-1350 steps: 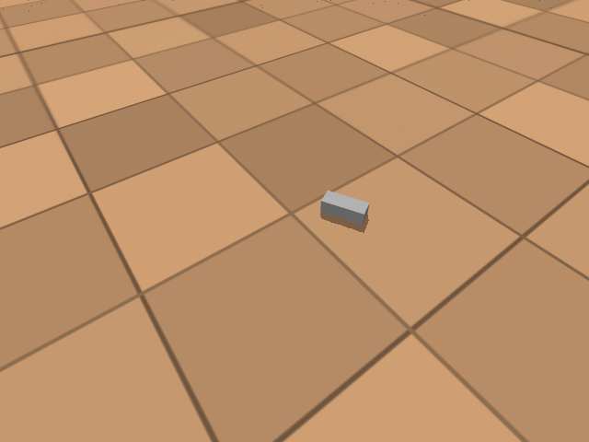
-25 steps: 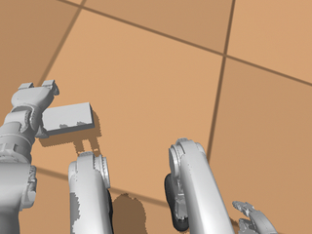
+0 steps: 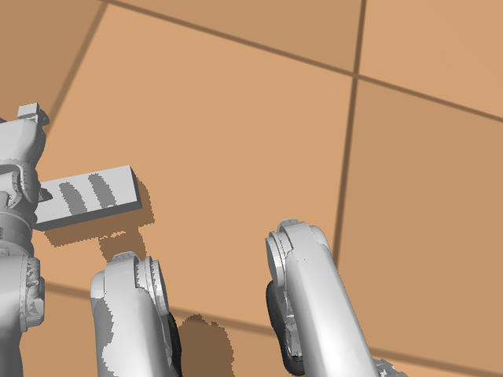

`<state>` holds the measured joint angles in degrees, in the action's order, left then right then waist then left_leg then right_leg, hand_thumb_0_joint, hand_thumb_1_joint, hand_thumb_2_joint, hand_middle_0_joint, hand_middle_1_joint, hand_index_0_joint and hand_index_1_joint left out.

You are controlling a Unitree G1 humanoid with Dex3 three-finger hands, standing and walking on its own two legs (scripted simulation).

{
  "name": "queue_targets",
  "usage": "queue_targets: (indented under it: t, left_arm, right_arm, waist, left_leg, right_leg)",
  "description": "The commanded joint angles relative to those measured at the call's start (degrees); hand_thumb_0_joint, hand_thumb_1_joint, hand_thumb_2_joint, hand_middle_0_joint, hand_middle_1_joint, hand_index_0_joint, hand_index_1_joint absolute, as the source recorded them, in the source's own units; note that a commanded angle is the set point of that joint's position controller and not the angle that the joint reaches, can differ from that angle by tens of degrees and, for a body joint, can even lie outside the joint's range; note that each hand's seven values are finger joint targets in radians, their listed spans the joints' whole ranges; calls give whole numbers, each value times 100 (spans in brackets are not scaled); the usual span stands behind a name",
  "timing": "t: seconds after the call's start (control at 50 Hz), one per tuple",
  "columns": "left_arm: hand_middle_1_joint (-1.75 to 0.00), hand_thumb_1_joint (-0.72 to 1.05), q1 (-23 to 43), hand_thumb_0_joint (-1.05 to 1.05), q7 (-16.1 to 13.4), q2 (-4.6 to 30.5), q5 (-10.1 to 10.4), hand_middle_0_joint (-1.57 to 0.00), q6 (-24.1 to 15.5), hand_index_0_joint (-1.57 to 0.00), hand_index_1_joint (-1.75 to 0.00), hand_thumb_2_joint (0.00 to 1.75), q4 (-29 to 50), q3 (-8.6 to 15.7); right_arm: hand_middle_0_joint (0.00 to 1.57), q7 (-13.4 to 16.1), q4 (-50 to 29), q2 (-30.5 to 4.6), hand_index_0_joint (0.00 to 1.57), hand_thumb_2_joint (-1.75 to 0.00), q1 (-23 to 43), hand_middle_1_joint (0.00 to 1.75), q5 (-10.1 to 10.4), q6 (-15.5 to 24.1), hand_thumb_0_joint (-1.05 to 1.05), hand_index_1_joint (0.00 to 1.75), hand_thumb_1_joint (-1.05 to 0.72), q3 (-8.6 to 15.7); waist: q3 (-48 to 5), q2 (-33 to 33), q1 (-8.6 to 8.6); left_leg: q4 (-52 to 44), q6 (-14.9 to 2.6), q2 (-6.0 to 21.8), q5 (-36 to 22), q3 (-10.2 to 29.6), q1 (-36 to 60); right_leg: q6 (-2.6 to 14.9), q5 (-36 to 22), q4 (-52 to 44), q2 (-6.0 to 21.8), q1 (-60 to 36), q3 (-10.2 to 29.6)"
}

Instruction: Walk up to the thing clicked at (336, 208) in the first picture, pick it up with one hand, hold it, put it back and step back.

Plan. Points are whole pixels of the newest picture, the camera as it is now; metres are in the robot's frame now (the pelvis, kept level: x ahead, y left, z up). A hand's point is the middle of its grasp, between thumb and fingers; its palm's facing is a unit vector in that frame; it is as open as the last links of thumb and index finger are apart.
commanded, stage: home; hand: left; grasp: from above
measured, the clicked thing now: (85, 198) +0.47 +0.28 -0.31
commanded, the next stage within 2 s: none
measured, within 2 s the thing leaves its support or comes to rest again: neither
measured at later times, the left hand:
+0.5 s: hand out of the picture +0.29 +0.25 +0.08, palm faces -0.17 -0.77 -0.61, open 7.6 cm
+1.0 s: hand out of the picture +0.23 +0.20 +0.29, palm faces +0.19 -0.96 -0.21, open 7.4 cm
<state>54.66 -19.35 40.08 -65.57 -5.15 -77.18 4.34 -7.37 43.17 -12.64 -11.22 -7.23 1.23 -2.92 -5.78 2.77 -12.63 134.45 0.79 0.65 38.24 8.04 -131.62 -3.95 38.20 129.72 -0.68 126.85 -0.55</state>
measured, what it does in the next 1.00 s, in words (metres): rises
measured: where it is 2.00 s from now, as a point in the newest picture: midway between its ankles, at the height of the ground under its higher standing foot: (233, 361)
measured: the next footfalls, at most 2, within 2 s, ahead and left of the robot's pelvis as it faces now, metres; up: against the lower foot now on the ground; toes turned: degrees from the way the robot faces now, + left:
none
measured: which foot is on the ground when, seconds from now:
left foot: down 0.00-1.00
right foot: down 0.00-1.00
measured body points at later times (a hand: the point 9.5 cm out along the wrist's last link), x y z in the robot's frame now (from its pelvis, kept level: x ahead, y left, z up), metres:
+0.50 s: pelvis +0.01 +0.00 +0.18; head +0.14 +0.05 +0.61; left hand +0.30 +0.29 +0.12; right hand +0.23 -0.25 +0.09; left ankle +0.08 +0.13 -0.31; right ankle +0.10 -0.14 -0.31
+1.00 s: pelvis +0.07 +0.00 +0.35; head +0.11 +0.01 +0.79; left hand +0.22 +0.25 +0.31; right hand +0.24 -0.23 +0.27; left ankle +0.08 +0.13 -0.31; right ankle +0.10 -0.14 -0.31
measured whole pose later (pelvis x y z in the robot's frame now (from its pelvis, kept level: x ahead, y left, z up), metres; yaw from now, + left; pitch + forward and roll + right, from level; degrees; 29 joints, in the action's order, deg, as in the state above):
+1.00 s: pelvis +0.07 +0.00 +0.35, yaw +8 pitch +14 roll -3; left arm -24.4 -3.9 12.5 4.0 26.3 5.0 2.9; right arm 9.7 30.9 -11.8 -17.7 2.3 8.7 -2.2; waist -11.0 3.0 -4.1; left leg 64.5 1.7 2.9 29.2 4.2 -49.8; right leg -1.7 28.6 60.6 1.1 46.3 -2.9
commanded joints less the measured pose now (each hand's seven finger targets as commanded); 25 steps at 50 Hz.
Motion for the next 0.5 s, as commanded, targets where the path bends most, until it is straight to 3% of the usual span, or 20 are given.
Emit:
queue_targets:
  t: [0.0, 0.04, 0.08, 0.1, 0.18, 0.22, 0.26, 0.34, 0.48]
  left_arm:
    - [-51, 11, 789, 0, 527, 1392, 778, -20, 197, -19, -53, 86, 1718, 275]
    - [-43, 27, -49, 0, 888, 1140, 1160, -19, 281, -18, -44, 82, 2315, 303]
    - [-39, 43, -658, 0, 1208, 823, 1674, -19, 356, -19, -40, 84, 3238, 297]
    - [-37, 51, -843, 0, 1325, 804, 1917, -19, 402, -19, -38, 84, 3748, 383]
    - [-29, 77, -1871, 0, 1685, 274, 2767, -19, 580, -19, -29, 86, 4937, 248]
    - [-30, 90, -1976, 0, 1725, 169, 3085, -20, 609, -20, -30, 90, 5663, 265]
    - [-30, 90, -2156, 0, 1708, 105, 3363, -20, 687, -20, -30, 90, 6179, 273]
    - [-30, 90, -3021, 0, 1594, -465, 3816, -20, 949, -20, -30, 90, 6507, 99]
    - [-30, 90, -4328, 0, 1510, -984, 4918, -20, 1580, -20, -30, 90, 7162, -16]
  right_arm:
    - [20, 107, -448, -1690, 20, -90, -1201, 30, 293, -64, 0, 30, -89, 676]
    - [20, 132, -602, -1681, 20, -90, -1127, 30, 412, -139, 0, 30, -90, 730]
    - [20, 164, -834, -1621, 20, -90, -989, 30, 508, -191, 0, 30, -90, 753]
    - [20, 200, -912, -1634, 20, -90, -887, 30, 544, -220, 0, 30, -90, 791]
    - [20, 333, -1118, -1442, 20, -90, -583, 30, 654, -217, 0, 30, -90, 806]
    - [20, 421, -1214, -1399, 20, -90, -437, 30, 697, -180, 0, 30, -90, 853]
    - [20, 487, -1342, -1352, 20, -90, -245, 30, 746, -138, 0, 30, -90, 863]
    - [20, 646, -1397, -1247, 20, -90, -54, 30, 821, 33, 0, 30, -90, 815]
    - [20, 917, -1589, -1125, 20, -90, 406, 30, 911, 374, 0, 30, -90, 692]
  waist:
    - [-4577, 1195, 370]
    - [-4379, 1073, 515]
    - [-4387, 812, 563]
    - [-4346, 735, 597]
    - [-3804, 401, 682]
    - [-3769, 646, 716]
    - [-3796, 877, 810]
    - [-3380, 913, 781]
    - [-2674, 554, 749]
  left_leg:
    - [-1991, -209, -138, -1342, -613, 3692]
    - [-2307, -192, -131, -1309, -539, 3833]
    - [-2585, -228, -122, -1226, -499, 3919]
    - [-2673, -235, -126, -1146, -471, 3934]
    - [-3218, -235, -47, -773, -399, 4203]
    - [-3538, -181, -14, -698, -303, 4701]
    - [-3912, -143, 56, -511, -236, 5136]
    - [-4614, -117, 87, -226, -200, 5686]
    - [-5507, -149, 32, 109, -224, 6382]
  right_leg:
    - [593, -1468, -1683, -124, -2752, -676]
    - [602, -1412, -1911, -102, -2910, -643]
    - [588, -1371, -2212, -117, -3183, -611]
    - [597, -1325, -2358, -110, -3240, -584]
    - [589, -1006, -2915, -94, -3574, -501]
    - [610, -912, -3130, -39, -3573, -459]
    - [596, -781, -3293, -22, -3687, -434]
    - [556, -644, -3805, 1, -4070, -386]
    - [501, -337, -4985, 16, -5062, -241]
